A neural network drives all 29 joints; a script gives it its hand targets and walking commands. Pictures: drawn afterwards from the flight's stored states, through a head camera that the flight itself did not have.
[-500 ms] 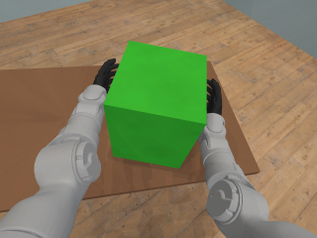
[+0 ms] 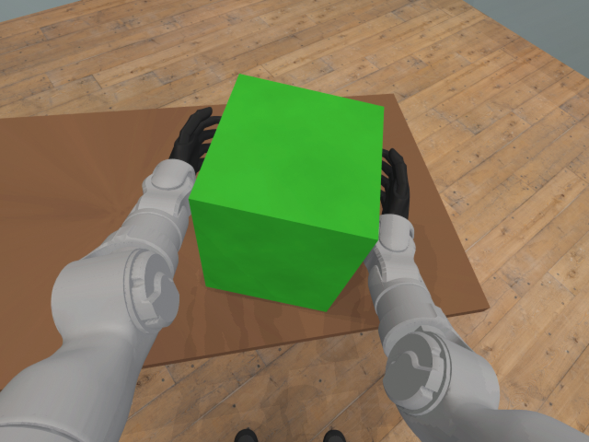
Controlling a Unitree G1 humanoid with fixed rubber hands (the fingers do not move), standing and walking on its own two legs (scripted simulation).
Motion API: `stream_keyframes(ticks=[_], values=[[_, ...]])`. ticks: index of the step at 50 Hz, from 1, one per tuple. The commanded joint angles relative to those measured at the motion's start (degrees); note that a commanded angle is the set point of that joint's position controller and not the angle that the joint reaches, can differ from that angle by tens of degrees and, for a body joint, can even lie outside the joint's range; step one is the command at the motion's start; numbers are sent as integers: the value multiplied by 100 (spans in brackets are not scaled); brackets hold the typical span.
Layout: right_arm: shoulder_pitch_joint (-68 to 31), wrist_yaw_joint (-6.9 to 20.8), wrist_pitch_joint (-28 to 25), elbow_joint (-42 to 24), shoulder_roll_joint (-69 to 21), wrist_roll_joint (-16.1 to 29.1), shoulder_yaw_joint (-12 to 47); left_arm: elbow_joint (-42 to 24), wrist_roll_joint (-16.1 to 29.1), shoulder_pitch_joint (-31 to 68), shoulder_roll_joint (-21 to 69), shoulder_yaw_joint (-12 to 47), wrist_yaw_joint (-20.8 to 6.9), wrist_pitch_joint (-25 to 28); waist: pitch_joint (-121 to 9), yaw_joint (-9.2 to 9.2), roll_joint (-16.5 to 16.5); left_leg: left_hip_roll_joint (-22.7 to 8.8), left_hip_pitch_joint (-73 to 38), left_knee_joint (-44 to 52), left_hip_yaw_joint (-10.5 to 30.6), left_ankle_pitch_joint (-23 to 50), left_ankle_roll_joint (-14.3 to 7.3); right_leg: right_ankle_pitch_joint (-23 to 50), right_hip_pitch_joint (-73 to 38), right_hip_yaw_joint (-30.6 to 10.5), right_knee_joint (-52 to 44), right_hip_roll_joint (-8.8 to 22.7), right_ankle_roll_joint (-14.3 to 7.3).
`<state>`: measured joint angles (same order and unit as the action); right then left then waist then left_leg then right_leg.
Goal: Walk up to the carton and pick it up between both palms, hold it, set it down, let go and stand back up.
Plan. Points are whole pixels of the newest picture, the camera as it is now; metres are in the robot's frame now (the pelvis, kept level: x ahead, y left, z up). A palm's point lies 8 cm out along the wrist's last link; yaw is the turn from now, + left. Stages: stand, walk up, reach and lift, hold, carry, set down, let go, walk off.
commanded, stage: set down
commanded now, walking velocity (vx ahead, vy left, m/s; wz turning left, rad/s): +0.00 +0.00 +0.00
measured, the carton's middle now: (287, 204) +0.43 +0.00 +0.01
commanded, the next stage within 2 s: none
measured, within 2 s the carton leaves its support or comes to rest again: neither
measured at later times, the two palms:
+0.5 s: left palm (183, 170) +0.46 +0.15 +0.05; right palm (389, 209) +0.39 -0.14 +0.04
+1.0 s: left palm (181, 171) +0.47 +0.15 +0.04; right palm (386, 208) +0.40 -0.14 +0.04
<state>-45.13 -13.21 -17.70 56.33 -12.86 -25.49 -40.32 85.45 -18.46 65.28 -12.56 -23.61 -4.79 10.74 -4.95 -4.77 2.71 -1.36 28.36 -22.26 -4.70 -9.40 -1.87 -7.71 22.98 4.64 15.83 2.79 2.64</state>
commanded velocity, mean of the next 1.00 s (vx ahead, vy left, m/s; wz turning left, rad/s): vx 0.00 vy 0.00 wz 0.00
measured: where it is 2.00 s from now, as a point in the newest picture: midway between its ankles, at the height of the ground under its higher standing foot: outside the picture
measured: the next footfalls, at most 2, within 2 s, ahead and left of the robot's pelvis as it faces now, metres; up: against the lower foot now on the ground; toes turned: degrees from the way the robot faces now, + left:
none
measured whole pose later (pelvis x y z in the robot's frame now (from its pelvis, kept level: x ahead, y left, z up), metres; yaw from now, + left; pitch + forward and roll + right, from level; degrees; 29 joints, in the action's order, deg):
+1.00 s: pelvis -0.01 +0.00 +0.00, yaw +0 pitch +17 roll -2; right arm -48.3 -11.3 -19.9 56.0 -14.4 -30.3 -47.3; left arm 81.0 -25.2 64.2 -12.0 -30.3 -6.5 12.1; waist -3.9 -4.9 3.9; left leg -2.1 31.9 -24.9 -4.3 -9.7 -1.8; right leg -7.4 25.3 5.7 16.5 2.2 2.4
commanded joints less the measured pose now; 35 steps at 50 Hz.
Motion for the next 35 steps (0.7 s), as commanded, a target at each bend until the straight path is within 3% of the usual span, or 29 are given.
stream_keyframes(ticks=[1,2,5,7,9,10,11,14,17,18,19,21,22,24,25,26,27,29,30,32,33,34,35], values=[[-3596,855,-345,288,-2978,-383,1775,-264,-227,2909,3570,577,-791,479,-3889,-65,-1031,-50,-2083,-273,-26,2882,524,2783,-1492,173,421,-361,-226],[-3828,877,-379,310,-2988,-385,1696,-277,-179,3028,3572,560,-758,508,-3924,36,-957,-94,-2162,-308,-70,3197,586,2679,-1393,200,438,-421,-248],[-3767,885,-433,334,-2977,-434,1591,-254,-134,3047,3591,609,-766,574,-4035,-84,-1006,-53,-2131,-430,-46,2972,575,2362,-1221,178,359,-379,-330],[-3900,912,-367,368,-2824,-359,1659,-246,-187,3225,3390,464,-746,563,-3931,127,-1101,-113,-1953,-416,-77,2788,532,2053,-1152,220,404,-385,-290],[-3818,919,-355,350,-2941,-425,1572,-273,-196,3135,3446,496,-749,540,-3814,38,-1041,-64,-2027,-362,-158,2881,585,2066,-1121,208,328,-410,-305],[-3810,881,-352,421,-2833,-547,1307,-198,-156,3077,3550,582,-779,502,-3721,-181,-1007,-60,-2113,-392,-97,2754,629,1992,-1035,278,260,-403,-259],[-3721,852,-316,517,-2897,-538,1399,-346,-117,3094,3507,600,-808,524,-3676,-54,-1063,-98,-2124,-315,-150,2782,617,2095,-1240,241,275,-376,-325],[-3862,898,-225,501,-3075,-588,1311,-352,-223,3430,3379,446,-792,584,-3817,3,-1032,-55,-1682,-329,-125,2119,486,1932,-1220,137,293,-325,-282],[-3572,878,-213,463,-3096,-687,1253,-296,-311,3155,3349,289,-793,551,-3746,-53,-918,54,-1535,-184,-221,1685,479,1982,-1449,86,374,-239,-235],[-3699,896,-166,468,-3191,-702,1299,-198,-361,3185,3207,289,-798,542,-3660,40,-1025,3,-1491,-166,-206,1750,427,2025,-1382,100,424,-267,-219],[-3549,920,-170,520,-3018,-632,1284,-435,-317,3071,3390,346,-790,571,-3733,-98,-997,17,-1562,-188,-161,1929,498,2128,-1355,165,417,-251,-220],[-3621,919,-269,501,-3122,-661,1398,-338,-447,3178,3320,257,-775,618,-3806,21,-1118,-31,-1705,-401,-165,2314,511,2165,-1099,122,425,-344,-235],[-3806,889,-280,350,-3164,-668,1311,-177,-340,3293,3331,244,-808,623,-3921,-5,-868,26,-1571,-385,-165,1999,433,2133,-1220,84,448,-253,-212],[-3463,888,-281,480,-3063,-775,1316,-91,-429,3096,3291,121,-844,593,-3621,-67,-832,54,-1386,-225,-121,1791,399,2147,-1407,95,521,-199,-182],[-3521,891,-279,617,-3097,-710,1257,-149,-419,2988,3298,228,-847,626,-3580,-127,-868,1,-1495,-259,-72,2038,412,2241,-1334,137,480,-244,-165],[-3735,890,-272,459,-3106,-778,1186,-226,-366,3225,3286,292,-852,634,-3820,-153,-908,25,-1681,-242,-112,1954,504,2033,-1132,221,411,-346,-162],[-3512,911,-253,597,-3064,-688,1269,-25,-463,2941,3190,135,-851,613,-3488,-29,-824,12,-1619,-234,-171,1918,453,2120,-1284,136,439,-289,-190],[-3310,900,-167,670,-3185,-721,1252,-54,-541,2971,3075,-32,-882,570,-3262,-48,-755,19,-1258,-278,-153,1569,327,1938,-1340,66,438,-215,-176],[-3467,891,-221,478,-3106,-780,1141,0,-585,2799,3113,-17,-888,524,-3428,-63,-848,49,-1350,-258,-204,1582,403,1869,-1286,93,400,-289,-198],[-3368,900,-157,538,-3047,-848,1159,-106,-788,2919,2904,-291,-865,473,-3125,76,-893,-30,-1277,-237,-139,1762,365,1779,-1077,153,439,-328,-126],[-3182,906,-157,628,-3019,-843,1156,-260,-738,2830,3005,-135,-829,474,-3306,-68,-839,-19,-1597,-337,-21,2041,377,1714,-826,209,436,-404,-129],[-3309,927,-196,608,-2977,-762,1133,-324,-615,2838,3139,17,-810,497,-3459,-9,-1011,-22,-1816,-364,-119,2265,467,1761,-860,166,401,-386,-174],[-3417,953,-133,547,-3063,-770,1182,-353,-526,3039,3055,17,-824,526,-3333,-7,-882,-61,-1723,-316,-99,2129,438,1608,-858,269,402,-368,-185]])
